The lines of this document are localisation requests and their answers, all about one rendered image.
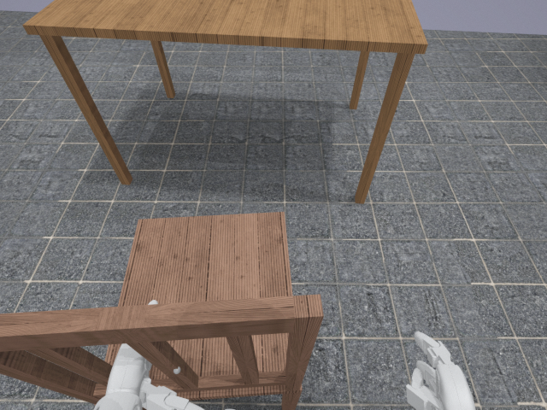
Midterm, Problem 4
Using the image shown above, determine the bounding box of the table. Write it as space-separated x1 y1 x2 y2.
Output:
23 0 428 204

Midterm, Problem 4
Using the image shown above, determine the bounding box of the robot left hand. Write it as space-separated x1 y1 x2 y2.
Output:
106 300 204 410

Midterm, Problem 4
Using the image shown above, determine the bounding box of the robot left forearm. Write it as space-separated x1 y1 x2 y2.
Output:
93 392 143 410

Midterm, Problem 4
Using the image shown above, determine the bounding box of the robot right hand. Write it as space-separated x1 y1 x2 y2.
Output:
406 331 476 410

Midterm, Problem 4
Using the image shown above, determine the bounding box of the chair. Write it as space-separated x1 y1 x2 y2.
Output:
0 212 324 410

